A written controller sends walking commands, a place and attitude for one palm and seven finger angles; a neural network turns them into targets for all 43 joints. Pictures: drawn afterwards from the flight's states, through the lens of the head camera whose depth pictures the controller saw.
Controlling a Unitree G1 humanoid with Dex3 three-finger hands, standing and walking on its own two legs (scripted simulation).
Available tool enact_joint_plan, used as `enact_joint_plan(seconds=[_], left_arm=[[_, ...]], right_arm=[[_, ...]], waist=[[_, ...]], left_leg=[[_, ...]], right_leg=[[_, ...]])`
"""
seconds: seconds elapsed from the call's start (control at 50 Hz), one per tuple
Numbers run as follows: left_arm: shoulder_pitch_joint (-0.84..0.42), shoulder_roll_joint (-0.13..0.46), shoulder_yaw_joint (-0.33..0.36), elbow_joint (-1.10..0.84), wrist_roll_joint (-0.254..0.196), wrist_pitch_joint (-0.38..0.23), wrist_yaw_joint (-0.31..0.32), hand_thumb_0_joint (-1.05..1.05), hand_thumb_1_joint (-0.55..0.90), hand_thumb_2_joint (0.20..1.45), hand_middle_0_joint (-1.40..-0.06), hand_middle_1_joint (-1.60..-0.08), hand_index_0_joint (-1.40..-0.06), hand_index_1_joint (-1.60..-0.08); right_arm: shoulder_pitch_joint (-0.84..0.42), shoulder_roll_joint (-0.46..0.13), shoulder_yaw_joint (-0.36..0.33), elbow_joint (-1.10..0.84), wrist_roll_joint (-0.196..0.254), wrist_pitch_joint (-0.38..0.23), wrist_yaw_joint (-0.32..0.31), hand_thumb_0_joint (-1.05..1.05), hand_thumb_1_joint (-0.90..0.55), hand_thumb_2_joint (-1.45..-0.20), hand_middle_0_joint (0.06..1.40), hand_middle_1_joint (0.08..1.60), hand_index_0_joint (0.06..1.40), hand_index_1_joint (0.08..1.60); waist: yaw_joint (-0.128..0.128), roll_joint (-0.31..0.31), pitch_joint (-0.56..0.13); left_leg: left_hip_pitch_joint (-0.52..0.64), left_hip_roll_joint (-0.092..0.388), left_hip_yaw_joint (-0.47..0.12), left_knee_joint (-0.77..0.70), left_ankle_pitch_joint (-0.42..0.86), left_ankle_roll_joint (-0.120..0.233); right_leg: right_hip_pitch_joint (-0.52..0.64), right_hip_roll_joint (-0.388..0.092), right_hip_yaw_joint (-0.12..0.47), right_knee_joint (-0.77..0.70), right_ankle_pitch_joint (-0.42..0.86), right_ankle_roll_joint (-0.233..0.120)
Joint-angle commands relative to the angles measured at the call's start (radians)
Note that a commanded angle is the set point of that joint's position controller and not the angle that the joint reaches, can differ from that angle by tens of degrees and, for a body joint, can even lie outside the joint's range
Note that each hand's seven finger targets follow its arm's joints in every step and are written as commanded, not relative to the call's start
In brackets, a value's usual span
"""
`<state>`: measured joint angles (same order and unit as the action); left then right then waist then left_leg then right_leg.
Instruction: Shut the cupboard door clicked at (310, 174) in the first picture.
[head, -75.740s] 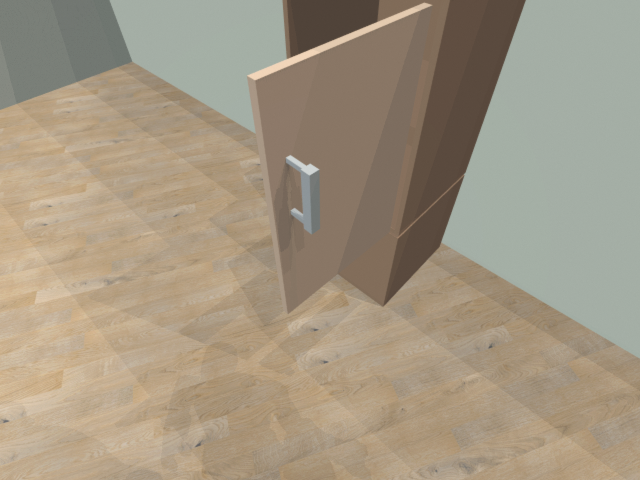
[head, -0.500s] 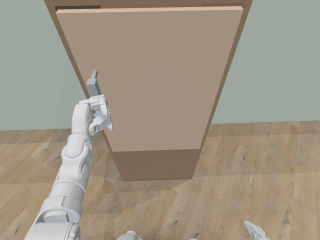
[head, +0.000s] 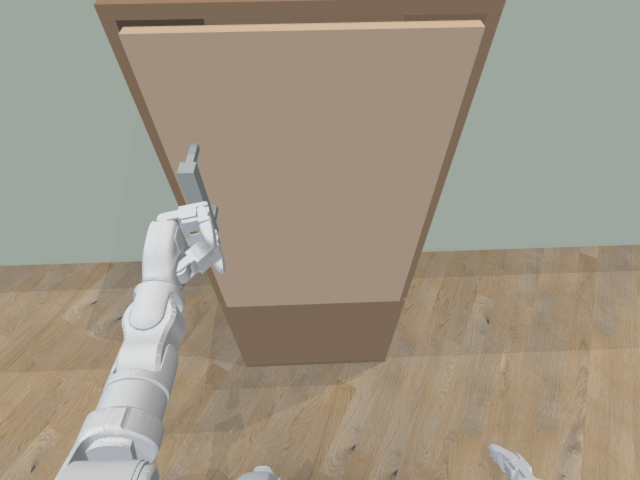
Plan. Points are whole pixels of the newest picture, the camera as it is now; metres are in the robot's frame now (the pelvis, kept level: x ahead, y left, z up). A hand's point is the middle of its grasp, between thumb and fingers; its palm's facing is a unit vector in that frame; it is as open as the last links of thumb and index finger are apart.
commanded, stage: push the door shut along its arc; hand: left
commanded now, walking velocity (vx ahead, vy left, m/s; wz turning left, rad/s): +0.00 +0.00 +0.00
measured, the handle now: (202, 194) +0.48 +0.18 +0.08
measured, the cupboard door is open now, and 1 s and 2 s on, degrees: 0 0 0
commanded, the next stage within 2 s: pull the fist back off the door in 0.52 s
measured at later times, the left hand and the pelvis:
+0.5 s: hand (217, 229) +0.41 +0.14 +0.09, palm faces -0.10 -0.99 -0.03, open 3.2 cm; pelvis -0.03 +0.00 -0.02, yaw +2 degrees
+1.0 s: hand (239, 224) +0.42 +0.12 +0.09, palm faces +0.04 -1.00 +0.00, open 3.2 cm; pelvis -0.08 +0.00 -0.03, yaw -1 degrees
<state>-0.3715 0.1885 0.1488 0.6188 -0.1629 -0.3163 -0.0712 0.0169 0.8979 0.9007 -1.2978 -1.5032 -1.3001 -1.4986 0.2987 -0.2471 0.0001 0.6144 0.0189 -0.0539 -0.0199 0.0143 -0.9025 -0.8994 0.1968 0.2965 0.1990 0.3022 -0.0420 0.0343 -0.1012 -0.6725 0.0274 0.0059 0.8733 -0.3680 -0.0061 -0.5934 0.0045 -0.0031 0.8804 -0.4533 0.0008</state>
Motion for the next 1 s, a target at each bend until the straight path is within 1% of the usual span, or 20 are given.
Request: enact_joint_plan(seconds=[0.0, 0.06, 0.14, 0.18, 0.2, 0.24, 0.28, 0.3, 0.42, 0.46, 0.54, 0.6, 0.62, 0.66, 0.7, 0.76, 0.82, 0.9, 0.94, 0.98], left_arm=[[-0.521, 0.180, 0.034, -0.170, 0.004, -0.084, -0.004, 0.000, 0.900, 0.900, -1.300, -1.500, -1.300, -1.500], [-0.585, 0.194, 0.039, -0.117, 0.003, -0.093, -0.025, 0.000, 0.900, 0.900, -1.300, -1.500, -1.300, -1.500], [-0.590, 0.224, 0.074, 0.015, -0.010, -0.086, -0.063, 0.000, 0.900, 0.900, -1.300, -1.500, -1.300, -1.500], [-0.611, 0.219, 0.064, 0.056, -0.009, -0.083, -0.084, 0.000, 0.900, 0.900, -1.300, -1.500, -1.300, -1.500], [-0.673, 0.193, 0.038, 0.052, -0.015, -0.085, -0.094, 0.000, 0.900, 0.900, -1.300, -1.500, -1.300, -1.500], [-0.735, 0.262, 0.088, 0.093, -0.014, -0.094, -0.099, 0.000, 0.900, 0.900, -1.300, -1.500, -1.300, -1.500], [-0.793, 0.222, 0.048, 0.109, -0.014, -0.099, -0.113, 0.000, 0.900, 0.900, -1.300, -1.500, -1.300, -1.500], [-0.824, 0.249, 0.064, 0.116, -0.014, -0.102, -0.117, 0.000, 0.900, 0.900, -1.300, -1.500, -1.300, -1.500], [-0.978, 0.225, -0.010, 0.199, -0.006, -0.100, -0.141, 0.000, 0.900, 0.900, -1.300, -1.500, -1.300, -1.500], [-1.035, 0.252, -0.010, 0.203, -0.005, -0.100, -0.145, 0.000, 0.900, 0.900, -1.300, -1.500, -1.300, -1.500], [-1.071, 0.280, -0.008, 0.254, -0.014, -0.089, -0.161, 0.000, 0.900, 0.900, -1.300, -1.500, -1.300, -1.500], [-1.117, 0.267, -0.039, 0.243, -0.018, -0.082, -0.174, 0.000, 0.900, 0.900, -1.300, -1.500, -1.300, -1.500], [-1.132, 0.240, 0.089, 0.251, -0.087, -0.067, -0.048, 0.000, 0.900, 0.900, -1.300, -1.500, -1.300, -1.500], [-1.094, 0.218, 0.073, 0.248, -0.050, -0.063, 0.072, 0.000, 0.900, 0.900, -1.300, -1.500, -1.300, -1.500], [-1.082, 0.221, 0.051, 0.271, 0.004, -0.067, 0.120, 0.000, 0.900, 0.900, -1.300, -1.500, -1.300, -1.500], [-1.112, 0.232, 0.000, 0.265, 0.078, -0.088, 0.130, 0.000, 0.900, 0.900, -1.300, -1.500, -1.300, -1.500], [-1.113, 0.215, -0.032, 0.284, 0.086, -0.095, 0.106, 0.000, 0.900, 0.900, -1.300, -1.500, -1.300, -1.500], [-1.054, 0.314, 0.095, 0.324, 0.032, -0.088, 0.085, 0.000, 0.900, 0.900, -1.300, -1.500, -1.300, -1.500], [-0.959, 0.390, 0.178, 0.359, 0.040, -0.087, 0.093, 0.000, 0.900, 0.900, -1.300, -1.500, -1.300, -1.500], [-0.949, 0.376, 0.158, 0.319, 0.063, -0.101, 0.092, 0.000, 0.900, 0.900, -1.300, -1.500, -1.300, -1.500]], right_arm=[[-0.004, -0.131, -0.041, -0.090, 0.005, -0.037, -0.021, 0.000, -0.900, -0.900, 0.200, 0.300, 0.200, 0.300], [-0.002, -0.131, -0.036, -0.086, 0.006, -0.037, -0.024, 0.000, -0.900, -0.900, 0.200, 0.300, 0.200, 0.300], [0.023, -0.140, -0.038, -0.081, 0.005, -0.033, -0.024, 0.000, -0.900, -0.900, 0.200, 0.300, 0.200, 0.300], [0.028, -0.140, -0.036, -0.085, 0.008, -0.026, -0.019, 0.000, -0.900, -0.900, 0.200, 0.300, 0.200, 0.300], [0.032, -0.139, -0.036, -0.082, 0.009, -0.026, -0.018, 0.000, -0.900, -0.900, 0.200, 0.300, 0.200, 0.300], [0.048, -0.149, -0.039, -0.070, 0.007, -0.023, -0.024, 0.000, -0.900, -0.900, 0.200, 0.300, 0.200, 0.300], [0.048, -0.144, -0.039, -0.064, 0.009, -0.023, -0.024, 0.000, -0.900, -0.900, 0.200, 0.300, 0.200, 0.300], [0.053, -0.150, -0.042, -0.057, 0.010, -0.024, -0.026, 0.000, -0.900, -0.900, 0.200, 0.300, 0.200, 0.300], [0.072, -0.162, -0.037, -0.034, 0.016, -0.034, -0.033, 0.000, -0.900, -0.900, 0.200, 0.300, 0.200, 0.300], [0.079, -0.171, -0.035, -0.030, 0.018, -0.042, -0.038, 0.000, -0.900, -0.900, 0.200, 0.300, 0.200, 0.300], [0.092, -0.181, -0.025, -0.025, 0.022, -0.058, -0.049, 0.000, -0.900, -0.900, 0.200, 0.300, 0.200, 0.300], [0.089, -0.187, -0.021, -0.020, 0.027, -0.076, -0.053, 0.000, -0.900, -0.900, 0.200, 0.300, 0.200, 0.300], [0.067, -0.168, -0.021, -0.025, 0.015, -0.079, -0.057, 0.000, -0.900, -0.900, 0.200, 0.300, 0.200, 0.300], [0.077, -0.171, -0.018, -0.029, 0.001, -0.087, -0.045, 0.000, -0.900, -0.900, 0.200, 0.300, 0.200, 0.300], [0.091, -0.176, -0.023, -0.023, -0.009, -0.084, -0.031, 0.000, -0.900, -0.900, 0.200, 0.300, 0.200, 0.300], [0.100, -0.179, -0.024, -0.023, -0.017, -0.081, -0.021, 0.000, -0.900, -0.900, 0.200, 0.300, 0.200, 0.300], [0.100, -0.180, -0.024, -0.024, -0.018, -0.084, -0.016, 0.000, -0.900, -0.900, 0.200, 0.300, 0.200, 0.300], [0.093, -0.179, -0.021, -0.039, -0.016, -0.084, -0.017, 0.000, -0.900, -0.900, 0.200, 0.300, 0.200, 0.300], [0.100, -0.180, -0.018, -0.056, -0.022, -0.077, -0.015, 0.000, -0.900, -0.900, 0.200, 0.300, 0.200, 0.300], [0.094, -0.173, -0.020, -0.069, -0.022, -0.069, -0.009, 0.000, -0.900, -0.900, 0.200, 0.300, 0.200, 0.300]], waist=[[-0.045, -0.038, -0.253], [-0.038, 0.002, -0.293], [-0.037, -0.048, -0.306], [-0.040, -0.040, -0.295], [-0.062, -0.054, -0.280], [-0.065, -0.069, -0.271], [-0.080, -0.043, -0.284], [-0.086, -0.038, -0.294], [-0.139, -0.019, -0.257], [-0.153, -0.018, -0.277], [-0.166, -0.015, -0.254], [-0.178, 0.025, -0.285], [-0.123, 0.031, -0.271], [-0.144, 0.006, -0.302], [-0.154, -0.010, -0.313], [-0.171, 0.035, -0.341], [-0.173, 0.031, -0.325], [-0.123, -0.003, -0.350], [-0.088, -0.032, -0.339], [-0.093, -0.040, -0.323]], left_leg=[[0.226, -0.023, -0.014, -0.091, 0.108, 0.031], [0.244, -0.027, -0.021, -0.087, 0.118, 0.027], [0.208, -0.029, -0.021, -0.071, 0.138, 0.030], [0.194, -0.027, -0.019, -0.070, 0.139, 0.027], [0.189, -0.027, -0.020, -0.066, 0.126, 0.030], [0.162, -0.029, -0.025, -0.057, 0.098, 0.035], [0.175, -0.028, -0.028, -0.055, 0.078, 0.033], [0.174, -0.026, -0.033, -0.050, 0.065, 0.033], [0.138, -0.024, -0.054, -0.049, -0.068, 0.037], [0.122, -0.025, -0.063, -0.048, -0.116, 0.039], [0.066, -0.027, -0.073, -0.048, -0.202, 0.041], [0.075, -0.019, -0.084, -0.046, -0.239, 0.037], [0.031, -0.025, -0.104, -0.057, -0.289, 0.020], [0.044, -0.025, -0.107, -0.065, -0.297, 0.022], [0.035, -0.028, -0.100, -0.060, -0.279, 0.022], [0.058, -0.028, -0.102, -0.055, -0.275, 0.024], [0.047, -0.030, -0.093, -0.053, -0.277, 0.024], [-0.029, -0.040, -0.066, -0.036, -0.253, 0.025], [-0.085, -0.045, -0.053, -0.031, -0.238, 0.031], [-0.095, -0.041, -0.045, -0.032, -0.241, 0.034]], right_leg=[[-0.007, 0.023, -0.010, -0.142, 0.242, -0.009], [-0.009, 0.022, -0.011, -0.130, 0.242, -0.016], [-0.003, 0.026, -0.010, -0.120, 0.272, -0.015], [-0.013, 0.023, -0.010, -0.115, 0.278, -0.015], [-0.034, 0.022, -0.011, -0.118, 0.270, -0.011], [-0.045, 0.024, -0.004, -0.118, 0.232, -0.011], [-0.074, 0.022, -0.006, -0.118, 0.207, -0.011], [-0.090, 0.022, -0.004, -0.116, 0.187, -0.011], [-0.195, 0.024, -0.003, -0.119, 0.049, -0.013], [-0.210, 0.023, 0.000, -0.113, 0.009, -0.012], [-0.239, 0.024, 0.004, -0.107, -0.065, -0.014], [-0.273, 0.023, 0.004, -0.092, -0.089, -0.014], [-0.279, 0.022, -0.006, -0.090, -0.112, -0.015], [-0.268, 0.026, -0.018, -0.079, -0.095, -0.004], [-0.257, 0.025, -0.023, -0.074, -0.081, -0.004], [-0.280, 0.022, -0.022, -0.066, -0.072, -0.008], [-0.272, 0.023, -0.016, -0.078, -0.084, -0.012], [-0.185, 0.020, 0.007, -0.089, -0.126, -0.010], [-0.143, 0.020, 0.018, -0.096, -0.151, -0.009], [-0.145, 0.017, 0.021, -0.098, -0.161, -0.004]])
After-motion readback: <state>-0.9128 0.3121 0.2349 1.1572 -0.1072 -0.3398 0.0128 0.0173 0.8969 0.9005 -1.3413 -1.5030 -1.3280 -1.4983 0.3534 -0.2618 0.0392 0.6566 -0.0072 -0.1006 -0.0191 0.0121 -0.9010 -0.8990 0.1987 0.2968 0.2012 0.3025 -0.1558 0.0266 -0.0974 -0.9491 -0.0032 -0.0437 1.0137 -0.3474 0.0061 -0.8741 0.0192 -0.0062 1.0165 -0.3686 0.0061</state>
